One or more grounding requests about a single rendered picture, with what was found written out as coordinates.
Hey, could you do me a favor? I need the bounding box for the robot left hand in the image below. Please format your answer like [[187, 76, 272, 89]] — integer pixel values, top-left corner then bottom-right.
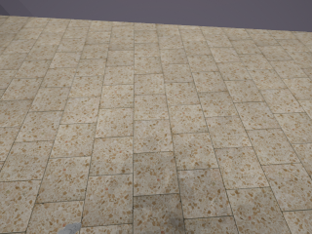
[[58, 222, 82, 234]]

